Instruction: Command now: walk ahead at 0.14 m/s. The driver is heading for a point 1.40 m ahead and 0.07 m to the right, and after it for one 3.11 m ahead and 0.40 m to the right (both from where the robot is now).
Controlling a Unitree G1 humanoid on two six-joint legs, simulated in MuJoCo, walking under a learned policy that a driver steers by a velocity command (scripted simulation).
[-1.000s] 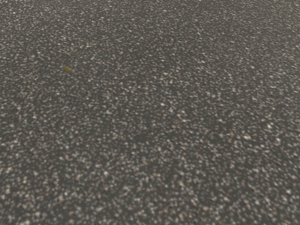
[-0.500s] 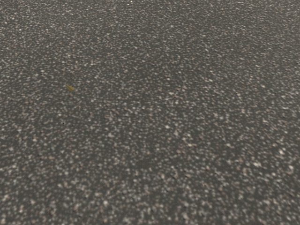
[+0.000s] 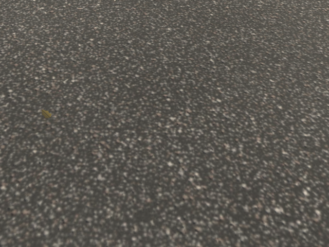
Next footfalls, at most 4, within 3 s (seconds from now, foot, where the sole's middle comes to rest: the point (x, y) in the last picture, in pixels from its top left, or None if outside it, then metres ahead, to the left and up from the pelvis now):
0.18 right None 0.14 -0.15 -0.78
0.96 right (202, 242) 0.49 -0.14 -0.78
1.52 left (139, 178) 0.77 0.11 -0.78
2.08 right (186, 122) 1.10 -0.12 -0.78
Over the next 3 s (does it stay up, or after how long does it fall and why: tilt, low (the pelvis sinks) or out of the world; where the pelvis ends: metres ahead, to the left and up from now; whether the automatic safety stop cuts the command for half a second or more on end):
stays up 1.27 -0.02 -0.01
